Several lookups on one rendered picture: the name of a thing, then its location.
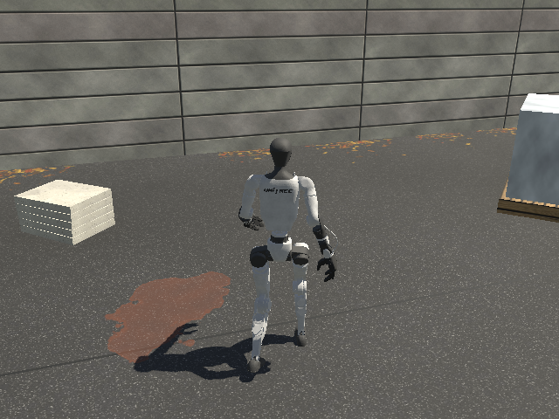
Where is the left robot upper arm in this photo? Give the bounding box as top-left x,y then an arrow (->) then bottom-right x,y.
239,175 -> 262,219

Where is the right robot thigh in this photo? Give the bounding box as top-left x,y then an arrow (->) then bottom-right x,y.
292,243 -> 309,296

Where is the left robot hand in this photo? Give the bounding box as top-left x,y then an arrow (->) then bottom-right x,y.
244,214 -> 264,230

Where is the right robot upper arm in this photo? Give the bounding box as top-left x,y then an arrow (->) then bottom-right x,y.
298,176 -> 320,227

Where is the robot left shin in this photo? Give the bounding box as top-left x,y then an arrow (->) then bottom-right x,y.
252,298 -> 268,361

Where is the right robot forearm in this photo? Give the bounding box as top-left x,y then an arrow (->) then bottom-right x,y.
313,212 -> 334,258

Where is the left robot forearm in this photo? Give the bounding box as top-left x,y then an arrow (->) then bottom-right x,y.
238,206 -> 253,224

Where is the right robot hand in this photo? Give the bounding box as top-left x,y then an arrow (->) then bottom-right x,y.
317,255 -> 337,282

